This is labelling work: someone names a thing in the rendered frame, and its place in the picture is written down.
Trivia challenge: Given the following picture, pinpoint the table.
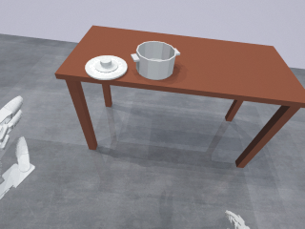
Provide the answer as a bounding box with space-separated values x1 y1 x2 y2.
55 25 305 168

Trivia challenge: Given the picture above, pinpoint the left robot hand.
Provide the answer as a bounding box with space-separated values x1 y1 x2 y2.
0 95 35 200

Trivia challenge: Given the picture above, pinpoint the knob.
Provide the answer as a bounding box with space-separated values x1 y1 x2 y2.
100 56 112 67

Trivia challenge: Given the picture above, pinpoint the pot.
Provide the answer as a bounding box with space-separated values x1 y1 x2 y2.
131 41 180 80

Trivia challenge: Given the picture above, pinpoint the lid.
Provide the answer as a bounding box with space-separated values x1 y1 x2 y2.
85 55 128 80

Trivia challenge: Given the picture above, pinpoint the right robot hand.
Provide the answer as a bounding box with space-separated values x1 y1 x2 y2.
225 210 250 229

